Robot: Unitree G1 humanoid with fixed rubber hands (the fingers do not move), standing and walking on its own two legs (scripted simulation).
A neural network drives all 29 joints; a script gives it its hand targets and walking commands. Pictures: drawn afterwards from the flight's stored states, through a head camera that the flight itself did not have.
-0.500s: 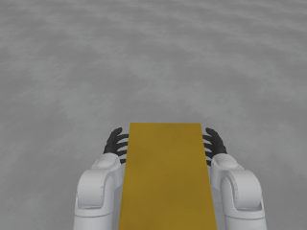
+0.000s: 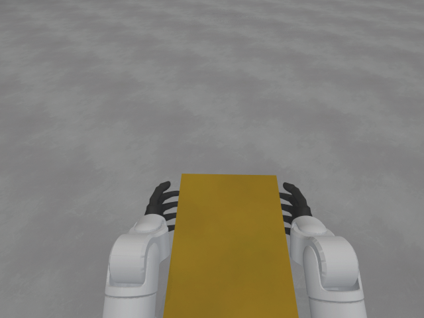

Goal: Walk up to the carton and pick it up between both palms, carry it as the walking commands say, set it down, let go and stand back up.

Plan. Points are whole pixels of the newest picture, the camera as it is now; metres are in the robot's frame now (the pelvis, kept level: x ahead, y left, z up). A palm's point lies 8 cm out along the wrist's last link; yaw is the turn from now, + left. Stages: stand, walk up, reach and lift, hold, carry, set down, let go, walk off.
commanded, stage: carry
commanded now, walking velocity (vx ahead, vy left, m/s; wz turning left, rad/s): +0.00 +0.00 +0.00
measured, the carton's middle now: (226, 266) +0.23 +0.01 +0.01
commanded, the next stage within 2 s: none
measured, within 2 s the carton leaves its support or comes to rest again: neither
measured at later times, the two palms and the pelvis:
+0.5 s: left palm (157, 230) +0.25 +0.12 +0.09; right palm (304, 232) +0.25 -0.12 +0.09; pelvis -0.02 -0.01 +0.00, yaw +0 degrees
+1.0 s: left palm (162, 227) +0.26 +0.12 +0.08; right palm (303, 229) +0.26 -0.13 +0.08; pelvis -0.02 -0.01 +0.00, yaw +0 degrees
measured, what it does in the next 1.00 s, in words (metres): stands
